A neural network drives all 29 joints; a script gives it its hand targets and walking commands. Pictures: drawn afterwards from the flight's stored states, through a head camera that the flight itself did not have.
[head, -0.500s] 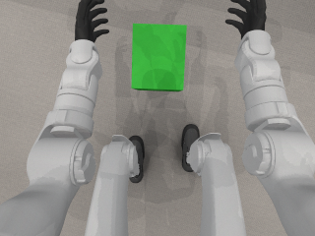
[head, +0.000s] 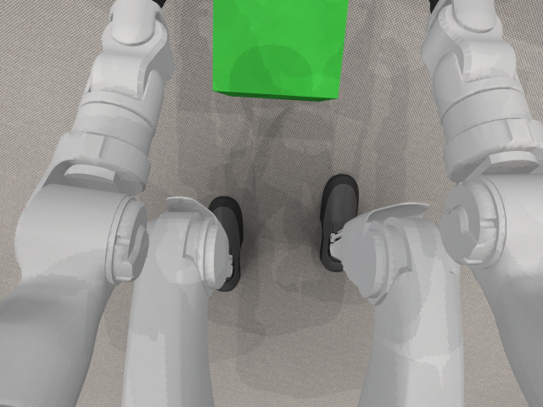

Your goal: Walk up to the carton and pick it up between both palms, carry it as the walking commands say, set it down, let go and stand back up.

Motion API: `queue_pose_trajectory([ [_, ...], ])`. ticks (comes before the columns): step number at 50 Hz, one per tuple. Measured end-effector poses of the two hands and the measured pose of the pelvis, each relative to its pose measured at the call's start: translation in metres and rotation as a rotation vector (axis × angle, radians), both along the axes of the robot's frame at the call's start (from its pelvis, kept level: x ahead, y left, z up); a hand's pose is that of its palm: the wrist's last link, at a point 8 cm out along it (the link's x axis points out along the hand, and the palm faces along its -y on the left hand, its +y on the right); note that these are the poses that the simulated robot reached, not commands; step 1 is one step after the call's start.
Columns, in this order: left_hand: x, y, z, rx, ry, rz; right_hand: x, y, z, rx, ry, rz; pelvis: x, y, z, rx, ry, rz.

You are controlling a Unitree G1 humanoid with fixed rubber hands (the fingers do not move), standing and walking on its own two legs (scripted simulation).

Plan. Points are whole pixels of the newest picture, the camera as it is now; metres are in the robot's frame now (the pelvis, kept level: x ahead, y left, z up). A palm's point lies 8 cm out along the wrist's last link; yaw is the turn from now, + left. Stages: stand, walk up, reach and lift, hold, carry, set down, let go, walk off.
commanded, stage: reach and lift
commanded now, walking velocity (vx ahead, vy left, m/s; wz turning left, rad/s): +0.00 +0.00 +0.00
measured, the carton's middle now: (279, 28) +0.55 +0.00 -0.35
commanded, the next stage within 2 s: none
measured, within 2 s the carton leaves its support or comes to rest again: leaves its support in 1.90 s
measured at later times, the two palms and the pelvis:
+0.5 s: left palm (166, 10) +0.55 +0.14 -0.26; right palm (420, 3) +0.55 -0.18 -0.26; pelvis +0.00 +0.00 -0.06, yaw +0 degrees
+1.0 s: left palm (176, 11) +0.55 +0.13 -0.26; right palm out of the picture +0.56 -0.14 -0.26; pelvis +0.00 +0.00 -0.07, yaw +0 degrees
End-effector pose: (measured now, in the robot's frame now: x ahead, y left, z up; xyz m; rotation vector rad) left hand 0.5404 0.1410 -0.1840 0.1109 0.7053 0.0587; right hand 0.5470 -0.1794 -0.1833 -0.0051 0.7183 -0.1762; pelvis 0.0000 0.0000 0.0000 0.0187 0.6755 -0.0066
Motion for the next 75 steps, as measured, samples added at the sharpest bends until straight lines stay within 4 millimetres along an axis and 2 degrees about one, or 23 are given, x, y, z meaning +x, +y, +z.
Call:
queue_pose_trajectory([
  [8,-0.006,-0.003,-0.036,0.001,0.053,-0.002,-0.006,-0.006,-0.035,-0.020,0.038,0.009,-0.007,-0.002,-0.026,0.001,-0.059,0.002],
  [13,-0.011,-0.001,-0.065,0.000,0.071,-0.003,-0.005,0.000,-0.060,0.001,0.048,0.020,-0.009,-0.003,-0.038,0.001,-0.082,0.003],
  [17,-0.007,0.006,-0.080,0.016,0.081,-0.005,-0.004,0.005,-0.078,0.013,0.072,0.027,-0.006,-0.002,-0.051,0.000,-0.074,0.004],
  [21,0.006,0.007,-0.080,0.011,0.039,-0.009,0.006,0.002,-0.078,0.008,0.037,0.018,-0.005,-0.001,-0.061,-0.004,-0.077,0.004],
  [33,0.008,0.002,-0.078,-0.004,0.033,-0.026,0.008,0.003,-0.076,-0.003,0.026,0.028,-0.004,-0.001,-0.065,-0.007,-0.088,0.005],
  [41,0.007,-0.010,-0.079,-0.022,0.032,-0.047,0.010,0.020,-0.076,0.026,0.024,0.053,-0.004,-0.001,-0.065,-0.007,-0.088,0.005],
  [48,0.007,-0.010,-0.079,-0.028,0.032,-0.036,0.013,0.040,-0.074,0.066,0.016,0.080,-0.004,-0.001,-0.065,-0.007,-0.088,0.006],
  [60,0.005,-0.010,-0.082,-0.095,0.047,0.017,0.016,0.039,-0.074,0.023,0.009,0.127,-0.003,-0.003,-0.066,-0.007,-0.088,0.017],
  [75,0.007,-0.009,-0.081,-0.120,0.076,-0.013,0.020,0.037,-0.074,0.039,0.028,0.149,-0.002,-0.005,-0.073,-0.008,-0.103,0.033],
])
